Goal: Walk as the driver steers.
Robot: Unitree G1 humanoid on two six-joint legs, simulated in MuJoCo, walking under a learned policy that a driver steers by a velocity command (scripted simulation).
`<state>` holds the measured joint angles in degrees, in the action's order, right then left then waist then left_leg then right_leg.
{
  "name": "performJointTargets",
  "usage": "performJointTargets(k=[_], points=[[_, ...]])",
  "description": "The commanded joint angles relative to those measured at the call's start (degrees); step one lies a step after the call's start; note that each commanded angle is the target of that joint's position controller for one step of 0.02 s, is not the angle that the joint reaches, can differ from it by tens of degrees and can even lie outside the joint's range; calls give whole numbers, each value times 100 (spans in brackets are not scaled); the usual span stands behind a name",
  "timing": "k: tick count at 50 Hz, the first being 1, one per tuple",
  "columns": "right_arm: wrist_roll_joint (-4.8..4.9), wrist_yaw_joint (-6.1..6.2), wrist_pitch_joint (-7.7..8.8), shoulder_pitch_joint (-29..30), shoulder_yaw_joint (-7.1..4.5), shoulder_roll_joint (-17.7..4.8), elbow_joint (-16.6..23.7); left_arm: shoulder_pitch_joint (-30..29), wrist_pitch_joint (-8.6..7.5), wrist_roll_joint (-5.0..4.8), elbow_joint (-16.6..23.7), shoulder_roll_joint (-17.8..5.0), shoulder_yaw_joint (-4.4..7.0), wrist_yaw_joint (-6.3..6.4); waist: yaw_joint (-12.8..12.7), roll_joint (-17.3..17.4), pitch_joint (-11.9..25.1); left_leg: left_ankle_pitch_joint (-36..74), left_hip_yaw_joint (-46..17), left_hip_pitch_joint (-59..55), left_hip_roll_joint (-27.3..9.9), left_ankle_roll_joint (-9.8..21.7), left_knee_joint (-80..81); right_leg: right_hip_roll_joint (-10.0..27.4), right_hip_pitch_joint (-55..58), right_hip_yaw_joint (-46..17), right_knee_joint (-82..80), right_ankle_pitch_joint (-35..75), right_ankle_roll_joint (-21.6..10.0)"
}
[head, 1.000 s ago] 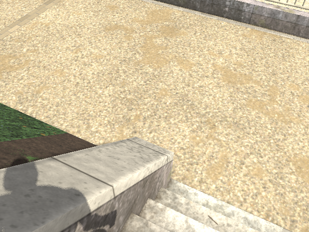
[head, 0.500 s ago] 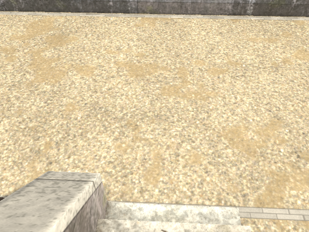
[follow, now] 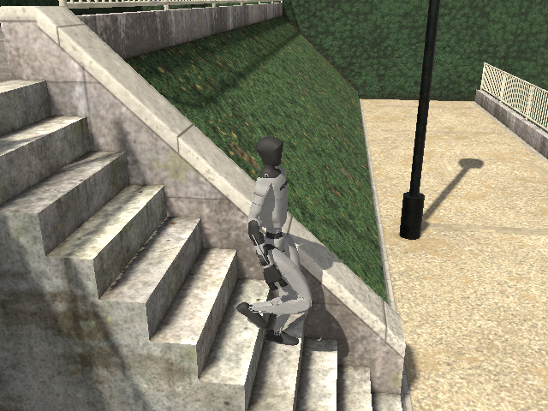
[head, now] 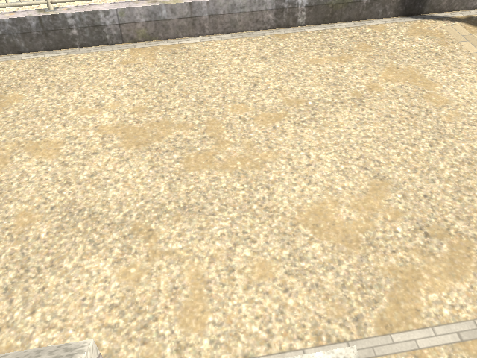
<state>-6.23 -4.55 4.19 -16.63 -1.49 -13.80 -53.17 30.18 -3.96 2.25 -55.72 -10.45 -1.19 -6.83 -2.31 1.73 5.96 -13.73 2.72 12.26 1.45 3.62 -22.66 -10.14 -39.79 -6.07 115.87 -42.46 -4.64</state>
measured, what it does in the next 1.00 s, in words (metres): goes down: right foot 0.21 m lower, then left foot 0.22 m lower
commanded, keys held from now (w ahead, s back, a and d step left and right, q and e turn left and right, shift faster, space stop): w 0.50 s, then w+q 0.50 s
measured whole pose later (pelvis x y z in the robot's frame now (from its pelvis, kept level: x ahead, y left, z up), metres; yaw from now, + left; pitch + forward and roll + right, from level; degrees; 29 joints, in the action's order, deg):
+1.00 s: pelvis +0.51 +0.06 -0.45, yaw +9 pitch -1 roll +1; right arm -6.2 -3.3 7.4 -25.6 -3.5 -14.8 -66.0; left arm 23.2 -4.4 3.3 -57.3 -13.5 2.1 -5.1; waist 1.2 0.2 0.2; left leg -22.2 1.3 11.6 3.1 3.1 -34.1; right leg 3.3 -35.7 -2.0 112.0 -40.0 -3.6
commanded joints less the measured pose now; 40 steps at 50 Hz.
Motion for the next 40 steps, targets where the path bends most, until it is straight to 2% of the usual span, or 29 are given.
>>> performJointTargets(k=[1,2,3,4,6,9,11,14,15,17,18,19,20,21,22,23,24,25,26,27,28,29,30,31,32,33,35,37,40], points=[[-20,-8,-136,-1498,-138,-330,-423,-90,-27,57,606,-382,39,47,458,-455,-844,2818,-1763,-2353,-2461,1611,-663,1158,-4627,-303,-66,1498,-24],[-136,144,-25,-990,213,781,-281,-199,-18,182,514,-15,-74,81,61,-792,-1571,2388,-977,-275,-1930,1147,-334,1794,-3651,-373,-2451,3638,-201],[-61,239,97,-1162,193,617,-489,-254,14,224,473,46,-57,20,-18,-224,-1690,2328,-644,840,-1391,953,-344,1784,-2636,148,-3029,4155,-260],[114,347,258,-840,219,549,-379,-415,-6,218,405,-5,-34,-123,98,-229,-1620,2083,-11,2424,-942,881,-490,1633,-1090,498,-4734,5966,-225],[28,340,474,-965,195,-175,-557,-572,-55,240,314,11,-40,-329,-59,309,-1056,1428,-185,3768,-816,768,-829,1387,806,824,-3793,6572,123],[137,534,606,-1263,216,-354,-589,-1568,-108,444,571,-686,45,-131,329,-166,-1101,488,-931,1698,-982,524,-1994,1560,-921,181,-6584,7918,63],[80,472,482,-1503,291,-413,-584,-1790,-66,446,514,-555,17,9,336,128,-946,-25,-822,2667,-750,553,-2297,1171,842,864,-6782,7997,145],[259,435,312,-2153,248,-606,-742,-2702,108,356,777,-813,52,-39,777,-19,-1538,459,-1768,893,-1197,680,-2797,1401,-223,626,-8372,6665,300],[316,450,247,-2416,248,-518,-936,-3051,141,341,878,-623,9,-42,964,-127,-1625,645,-2107,117,-1323,784,-2969,1484,-483,467,-9268,6217,291],[353,396,119,-2591,182,-566,-1119,-2858,124,291,724,-489,-2,67,1029,-128,-1596,1386,-2236,-159,-1256,927,-3133,1402,574,622,-10068,5488,161],[235,282,61,-2210,166,-639,-1025,-1979,69,259,449,-449,20,81,660,-346,-1312,1674,-2123,208,-1186,1039,-3945,1472,1826,544,-10441,5688,91],[37,30,-19,-1969,231,-481,-1119,-315,3,278,-35,-756,196,108,-27,-472,-1127,1637,-2070,1376,-1137,947,-4950,1469,3859,788,-10731,6580,-72],[-51,-277,-49,-1935,159,-554,-1242,2152,-62,339,-861,-1256,540,198,-998,-1242,-537,1050,-1330,2710,-241,348,-7562,1599,6498,934,-10424,7045,-504],[186,-487,-46,-2187,61,-305,-1189,2288,45,333,-817,-1671,670,182,-916,-1856,665,-3448,-714,4622,615,-16,-10064,2594,8416,198,-7938,9882,-1527],[460,-484,36,-1682,-1,-380,-648,1650,60,378,-697,-2110,821,111,-560,-971,866,-3319,-575,5576,449,35,-10074,3099,8385,-317,-7866,9984,-1643],[515,-370,97,-1051,47,-385,-266,940,118,461,-526,-1886,789,129,-538,-314,381,-2900,-499,6054,101,12,-9233,3213,7473,-465,-8258,8358,-1620],[495,-218,111,-1036,140,-256,-62,96,204,322,-366,-1669,708,75,-134,-296,-259,-2383,-737,6227,-302,8,-8785,3560,5828,-1106,-9009,5257,-1736],[259,-53,88,-875,248,43,-198,-574,136,393,-277,-262,239,160,229,527,-1113,-265,-1200,5725,-891,201,-6471,3064,3946,-456,-9156,4291,-1188],[526,381,-225,-805,-84,-301,-317,-1146,132,-581,27,-529,274,549,767,-52,-893,172,-889,3731,-263,-250,-5531,2755,2469,-142,-8991,4416,-993],[449,473,-357,-564,9,-131,-184,-1204,46,-568,93,-466,181,693,804,-171,-1080,1072,-728,2550,-221,-470,-4466,2616,1095,187,-9055,4924,-831],[44,-108,-225,-1628,133,180,-764,-29,-142,342,-357,-363,140,379,427,-411,-2019,2427,-442,2350,-579,-91,-5073,2339,45,707,-9104,4645,-1222],[1576,334,-347,-2008,-263,-43,-748,-1139,111,-1132,-109,-623,372,361,1259,-42,-941,2993,-333,309,-240,-448,-3580,2022,-285,677,-8801,5540,-837],[1759,436,-239,-1801,-270,-72,-775,-1255,174,-1379,-86,-620,404,382,1143,-555,-664,3882,-625,557,-328,-495,-3551,2060,552,448,-8566,5258,-615],[-327,-121,-91,-1607,239,625,-809,-489,-238,624,-243,-487,89,370,563,-594,-1820,4967,-1017,1843,-766,-210,-3062,2225,181,771,-8337,3498,-690],[-446,-208,-10,-1344,56,354,-694,-52,-354,736,-499,-681,206,377,394,-450,-1703,4500,-1119,2215,-702,-161,-2874,2465,880,370,-8130,3063,-959],[-313,-165,-6,-821,-14,-2,-572,211,-331,633,-606,-383,91,422,174,-446,-1550,4326,-1050,2327,-745,-138,-2352,2402,1184,218,-7755,2609,-946],[-59,-100,69,138,41,-89,-285,649,-285,491,-796,-213,-27,438,-78,-415,-1628,4323,-725,2163,-742,-110,-1727,2413,1396,257,-7472,2137,-804],[-95,-70,-13,107,101,-109,-229,594,-297,547,-845,-258,-80,433,83,-509,-1565,4003,-876,2411,-845,-116,-2192,2769,1757,-316,-7061,2584,-832],[-128,-44,-31,489,60,-180,-100,837,-247,366,-921,-425,-25,570,-181,-254,-1648,3370,-403,2014,-709,-159,-1572,2728,2192,-21,-6123,3052,-411]])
